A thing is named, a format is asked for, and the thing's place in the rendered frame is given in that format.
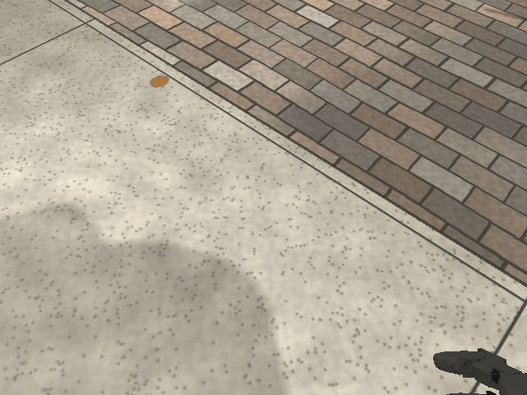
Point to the right robot hand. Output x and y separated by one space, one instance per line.
486 367

